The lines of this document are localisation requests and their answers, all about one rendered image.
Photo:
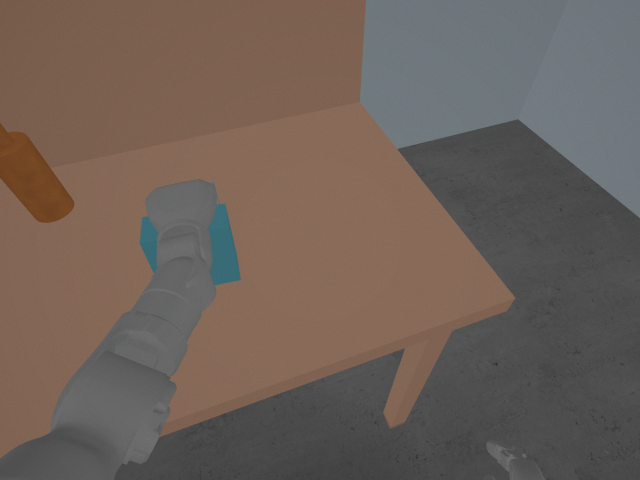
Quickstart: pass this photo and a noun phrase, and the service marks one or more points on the right robot hand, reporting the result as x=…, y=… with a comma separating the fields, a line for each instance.
x=514, y=461

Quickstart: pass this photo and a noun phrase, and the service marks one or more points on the left robot forearm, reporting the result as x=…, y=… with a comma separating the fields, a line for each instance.
x=155, y=331

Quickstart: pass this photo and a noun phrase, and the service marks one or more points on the robot left upper arm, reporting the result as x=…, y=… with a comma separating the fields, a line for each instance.
x=115, y=414

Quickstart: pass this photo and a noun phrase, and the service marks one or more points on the sponge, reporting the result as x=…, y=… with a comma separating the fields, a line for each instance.
x=225, y=266

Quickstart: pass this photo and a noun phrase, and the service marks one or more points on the table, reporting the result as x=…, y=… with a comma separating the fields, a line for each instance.
x=344, y=253

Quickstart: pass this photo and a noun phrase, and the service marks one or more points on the left robot hand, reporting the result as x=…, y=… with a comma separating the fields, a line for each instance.
x=195, y=200

